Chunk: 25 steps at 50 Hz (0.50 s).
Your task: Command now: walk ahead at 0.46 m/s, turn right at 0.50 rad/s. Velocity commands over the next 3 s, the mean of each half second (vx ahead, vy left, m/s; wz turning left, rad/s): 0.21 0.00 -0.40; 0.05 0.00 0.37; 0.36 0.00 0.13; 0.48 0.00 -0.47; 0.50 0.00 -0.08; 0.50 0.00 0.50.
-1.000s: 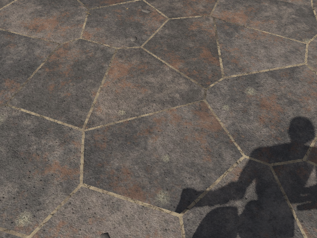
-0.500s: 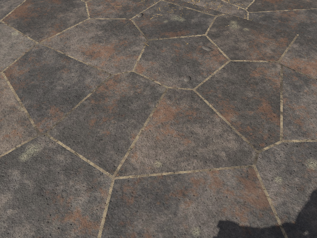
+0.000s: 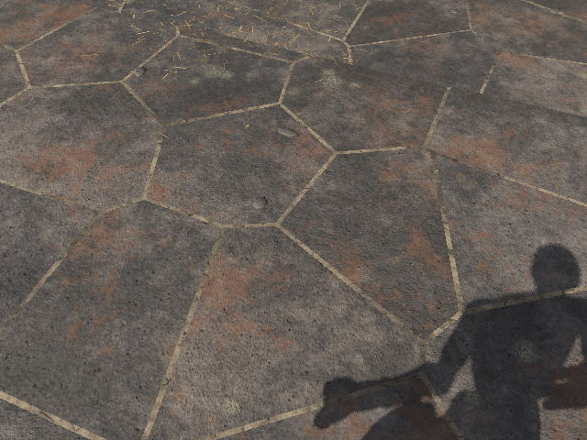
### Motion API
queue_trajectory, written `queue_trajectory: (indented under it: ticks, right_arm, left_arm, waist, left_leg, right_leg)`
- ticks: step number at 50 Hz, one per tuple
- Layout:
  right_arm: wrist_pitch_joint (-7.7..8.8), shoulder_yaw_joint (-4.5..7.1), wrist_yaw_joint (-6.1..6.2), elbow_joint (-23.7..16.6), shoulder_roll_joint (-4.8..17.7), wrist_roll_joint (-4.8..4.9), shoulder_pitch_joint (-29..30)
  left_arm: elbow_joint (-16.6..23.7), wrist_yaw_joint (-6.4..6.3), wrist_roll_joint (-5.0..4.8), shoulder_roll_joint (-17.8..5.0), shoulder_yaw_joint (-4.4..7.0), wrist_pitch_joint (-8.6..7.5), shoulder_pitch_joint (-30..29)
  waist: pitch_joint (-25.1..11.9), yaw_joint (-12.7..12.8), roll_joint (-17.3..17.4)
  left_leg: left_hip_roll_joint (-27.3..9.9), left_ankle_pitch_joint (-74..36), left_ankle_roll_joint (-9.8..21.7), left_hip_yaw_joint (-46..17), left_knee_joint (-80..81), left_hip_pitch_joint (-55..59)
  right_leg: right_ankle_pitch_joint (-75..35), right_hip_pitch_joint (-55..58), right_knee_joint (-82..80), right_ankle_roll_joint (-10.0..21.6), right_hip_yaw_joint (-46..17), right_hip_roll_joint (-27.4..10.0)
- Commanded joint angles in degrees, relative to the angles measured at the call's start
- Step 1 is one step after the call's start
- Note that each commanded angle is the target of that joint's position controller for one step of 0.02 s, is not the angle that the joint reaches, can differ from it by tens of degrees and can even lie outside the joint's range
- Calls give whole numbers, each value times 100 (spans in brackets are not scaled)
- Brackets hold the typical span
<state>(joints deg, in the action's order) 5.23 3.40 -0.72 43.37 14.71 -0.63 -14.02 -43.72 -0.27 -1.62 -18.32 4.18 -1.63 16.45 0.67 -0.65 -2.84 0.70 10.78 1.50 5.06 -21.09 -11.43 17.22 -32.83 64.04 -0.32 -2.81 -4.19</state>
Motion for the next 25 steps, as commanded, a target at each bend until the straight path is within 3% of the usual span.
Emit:
queue_trajectory:
  ticks: [1,4,7,10,12,13,14,15,16,17,18,19,20,22,24,25]
  right_arm:
    - [151,200,37,-248,720,-18,322]
    - [64,252,128,-175,913,1,445]
    - [-44,299,200,-56,1096,86,255]
    - [-151,376,227,-20,1279,255,288]
    - [-224,397,248,-55,1280,343,389]
    - [-222,332,228,-33,1098,251,116]
    - [-213,137,171,-193,485,-157,-385]
    - [-183,55,98,-212,658,-84,-713]
    - [-213,166,70,-178,1103,120,-193]
    - [-259,142,101,-277,1050,176,133]
    - [-326,119,172,-168,945,110,176]
    - [-410,130,216,-137,964,79,162]
    - [-492,130,217,-63,933,94,29]
    - [-567,59,237,88,670,87,-214]
    - [-589,-18,250,155,505,69,-123]
    - [-605,-21,248,167,538,81,-45]
  left_arm:
    - [486,17,48,-125,41,33,-36]
    - [648,125,101,5,-21,-9,-409]
    - [863,274,106,-27,-10,-5,-832]
    - [1047,360,140,-299,113,68,-859]
    - [912,342,166,-612,298,88,-98]
    - [790,231,177,-962,446,97,429]
    - [902,81,169,-1561,521,141,388]
    - [1235,122,257,-1506,412,68,168]
    - [1320,174,225,-1056,313,44,-28]
    - [1260,169,161,-816,228,21,-300]
    - [1214,141,129,-567,142,29,-516]
    - [1182,110,153,-402,69,39,-700]
    - [1153,103,247,-367,36,39,-814]
    - [1031,85,348,-230,-20,-20,-998]
    - [868,46,380,-229,-19,-43,-1049]
    - [792,27,392,-276,-6,-33,-1028]
  waist:
    - [174,119,727]
    - [192,68,673]
    - [45,-87,686]
    - [-87,39,766]
    - [-480,481,643]
    - [-818,681,136]
    - [-1232,179,-1476]
    - [-2477,180,-1313]
    - [-2334,487,-334]
    - [-1683,370,-124]
    - [-1309,226,238]
    - [-1122,77,116]
    - [-1048,-55,-56]
    - [-1033,-190,-196]
    - [-995,-116,-273]
    - [-980,-42,-321]
  left_leg:
    - [-1634,-1408,999,-959,1285,301]
    - [-1374,-2727,840,-37,1056,185]
    - [-1438,-3029,707,253,789,452]
    - [-1614,-3450,546,308,132,907]
    - [-1397,-3863,309,489,-1212,848]
    - [-1002,-2959,-10,617,-2497,278]
    - [-269,1957,-441,636,-4533,-1603]
    - [289,3262,-567,-640,-5971,-2451]
    - [-44,2663,-471,-1074,-6050,-2623]
    - [-239,2173,-400,-958,-5698,-2789]
    - [-490,1874,-420,-944,-5268,-2674]
    - [-613,1715,-432,-963,-4870,-2264]
    - [-594,1554,-452,-877,-4679,-1743]
    - [-596,1386,-528,-789,-3835,-1099]
    - [-616,1098,-559,-760,-2977,-701]
    - [-613,894,-550,-737,-2729,-575]
  right_leg:
    - [-596,-731,-362,-101,-301,-338]
    - [-1524,-227,-1630,-104,62,-198]
    - [-1968,194,-2434,-4,301,-38]
    - [-1343,431,-2795,254,435,140]
    - [-1393,1476,-3346,535,661,527]
    - [-2674,2536,-3705,760,396,532]
    - [-5625,4077,-3234,1467,-1574,-924]
    - [-4854,4810,-3748,2575,-3663,-1942]
    - [-4103,4453,-4016,2312,-3037,-1627]
    - [-3525,3849,-4057,1976,-2373,-1343]
    - [-3179,3232,-4122,1708,-1951,-1145]
    - [-3054,2602,-4236,1602,-1678,-1015]
    - [-3037,2054,-4376,1547,-1425,-886]
    - [-3116,1563,-4515,1505,-897,-719]
    - [-2738,1434,-4609,1441,-601,-657]
    - [-2283,1427,-4688,1435,-581,-696]
